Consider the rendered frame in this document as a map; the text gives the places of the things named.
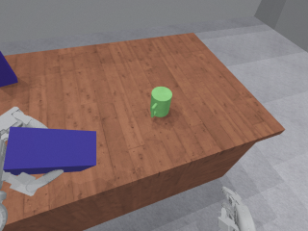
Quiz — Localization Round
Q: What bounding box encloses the sponge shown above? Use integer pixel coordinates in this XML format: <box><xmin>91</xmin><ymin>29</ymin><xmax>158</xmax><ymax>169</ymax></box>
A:
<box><xmin>3</xmin><ymin>126</ymin><xmax>96</xmax><ymax>175</ymax></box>

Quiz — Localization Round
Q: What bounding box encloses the robot right hand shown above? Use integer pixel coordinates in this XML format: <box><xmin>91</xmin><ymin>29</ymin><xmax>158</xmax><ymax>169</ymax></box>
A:
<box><xmin>218</xmin><ymin>187</ymin><xmax>257</xmax><ymax>231</ymax></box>

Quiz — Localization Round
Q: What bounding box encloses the robot left hand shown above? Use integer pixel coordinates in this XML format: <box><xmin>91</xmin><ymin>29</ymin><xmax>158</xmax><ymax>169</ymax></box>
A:
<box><xmin>0</xmin><ymin>107</ymin><xmax>64</xmax><ymax>196</ymax></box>

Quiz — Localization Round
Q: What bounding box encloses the table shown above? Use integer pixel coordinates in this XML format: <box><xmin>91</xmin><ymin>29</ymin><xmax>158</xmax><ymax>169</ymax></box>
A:
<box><xmin>0</xmin><ymin>33</ymin><xmax>286</xmax><ymax>231</ymax></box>

